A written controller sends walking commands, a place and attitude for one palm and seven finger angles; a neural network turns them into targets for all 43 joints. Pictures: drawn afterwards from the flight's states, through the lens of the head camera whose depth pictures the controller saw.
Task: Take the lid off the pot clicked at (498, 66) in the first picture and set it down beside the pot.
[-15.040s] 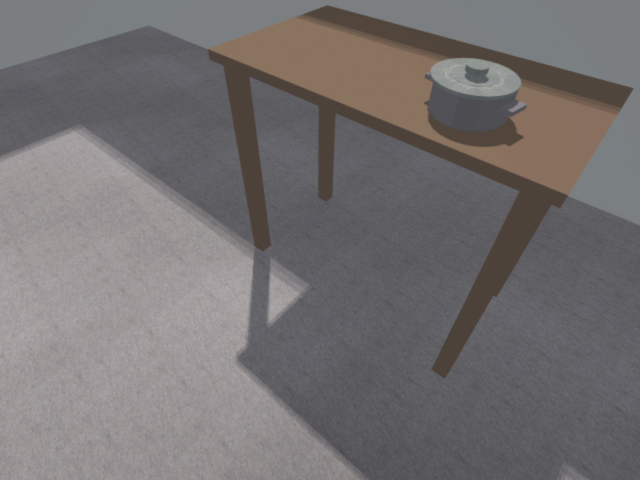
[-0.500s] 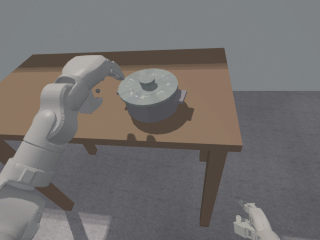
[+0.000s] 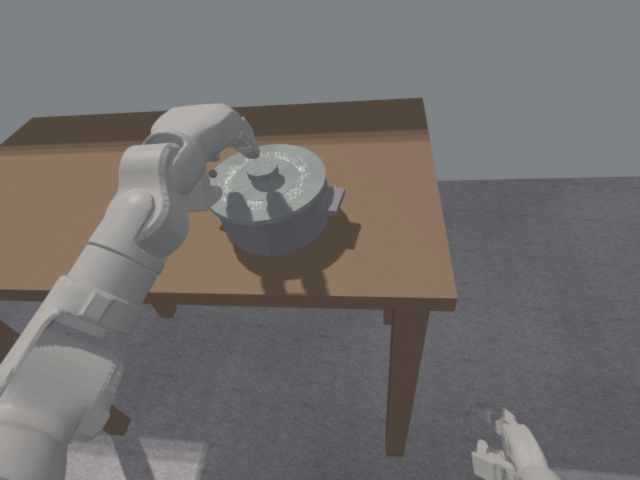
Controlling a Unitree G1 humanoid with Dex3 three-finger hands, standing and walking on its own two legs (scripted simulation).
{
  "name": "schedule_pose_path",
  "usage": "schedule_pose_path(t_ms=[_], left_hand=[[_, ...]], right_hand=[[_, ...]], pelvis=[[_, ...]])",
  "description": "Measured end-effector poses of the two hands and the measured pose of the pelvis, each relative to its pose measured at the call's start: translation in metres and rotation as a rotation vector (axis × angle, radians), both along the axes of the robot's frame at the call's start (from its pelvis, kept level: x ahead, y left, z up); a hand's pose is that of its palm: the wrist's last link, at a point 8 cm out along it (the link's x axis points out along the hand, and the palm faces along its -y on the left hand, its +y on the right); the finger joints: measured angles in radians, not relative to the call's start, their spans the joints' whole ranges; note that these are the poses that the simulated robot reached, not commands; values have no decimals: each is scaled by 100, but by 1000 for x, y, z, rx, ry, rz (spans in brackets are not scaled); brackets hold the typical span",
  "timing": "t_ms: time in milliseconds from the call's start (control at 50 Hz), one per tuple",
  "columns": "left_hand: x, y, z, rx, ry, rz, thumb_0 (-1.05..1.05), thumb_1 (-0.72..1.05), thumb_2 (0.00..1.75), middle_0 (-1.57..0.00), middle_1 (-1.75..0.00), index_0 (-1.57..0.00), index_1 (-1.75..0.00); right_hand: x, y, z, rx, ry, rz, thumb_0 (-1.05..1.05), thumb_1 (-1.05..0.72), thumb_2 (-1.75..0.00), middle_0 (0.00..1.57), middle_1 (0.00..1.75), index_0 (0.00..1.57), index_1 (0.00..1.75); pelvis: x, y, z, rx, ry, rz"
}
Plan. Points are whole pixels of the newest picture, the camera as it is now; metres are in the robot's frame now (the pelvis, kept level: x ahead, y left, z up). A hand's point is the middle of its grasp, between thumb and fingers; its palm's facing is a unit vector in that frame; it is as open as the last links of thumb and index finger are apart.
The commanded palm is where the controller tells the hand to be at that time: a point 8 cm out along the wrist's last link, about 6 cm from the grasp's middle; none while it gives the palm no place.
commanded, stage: move the open hand above the knob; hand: left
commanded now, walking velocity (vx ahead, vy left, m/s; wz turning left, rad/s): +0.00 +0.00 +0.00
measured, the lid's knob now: (262, 169) +0.49 +0.12 +0.15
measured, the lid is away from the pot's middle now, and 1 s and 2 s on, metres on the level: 0.00 0.00 0.00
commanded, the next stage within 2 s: lower the open fingers around the knob in 1.72 s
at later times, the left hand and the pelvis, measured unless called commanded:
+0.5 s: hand (254, 135) +0.47 +0.11 +0.22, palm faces -0.20 -0.04 -0.98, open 9.9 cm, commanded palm +0.44 +0.11 +0.28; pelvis +0.02 +0.00 +0.00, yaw -1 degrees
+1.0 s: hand (255, 135) +0.47 +0.11 +0.22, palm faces -0.20 -0.04 -0.98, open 9.9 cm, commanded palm +0.44 +0.12 +0.28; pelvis +0.02 +0.01 +0.00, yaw -1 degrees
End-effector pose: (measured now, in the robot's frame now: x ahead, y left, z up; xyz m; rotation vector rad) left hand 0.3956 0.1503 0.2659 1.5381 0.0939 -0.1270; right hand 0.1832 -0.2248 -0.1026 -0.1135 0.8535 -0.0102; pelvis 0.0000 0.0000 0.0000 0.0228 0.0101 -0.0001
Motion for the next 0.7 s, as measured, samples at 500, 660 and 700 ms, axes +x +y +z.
schedule_pose_path(t_ms=[500,660,700], left_hand=[[63,-42,13,-11,57,9,0,-36,168,-89,-8,-89,-8],[70,-47,9,-10,73,-14,0,-36,168,-89,-8,-89,-8],[72,-45,11,-13,67,-9,0,-36,168,-89,-8,-89,-8]], right_hand=[[-20,-13,-16,-2,107,-74,1,-91,-90,19,30,20,29],[-26,-10,-16,-12,124,-88,1,-91,-90,19,30,20,29],[-28,-9,-16,-14,127,-94,1,-91,-90,19,30,20,29]], pelvis=[[21,0,1,7,44,-9],[21,3,1,6,52,-12],[21,4,1,5,54,-13]])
